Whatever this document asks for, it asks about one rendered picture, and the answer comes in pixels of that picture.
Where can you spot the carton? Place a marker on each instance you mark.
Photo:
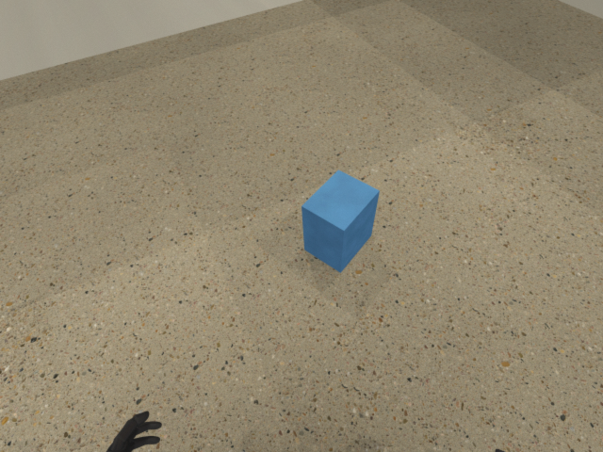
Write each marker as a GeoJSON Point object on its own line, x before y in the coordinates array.
{"type": "Point", "coordinates": [338, 219]}

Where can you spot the robot left hand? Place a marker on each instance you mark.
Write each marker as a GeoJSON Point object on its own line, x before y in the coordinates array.
{"type": "Point", "coordinates": [125, 442]}

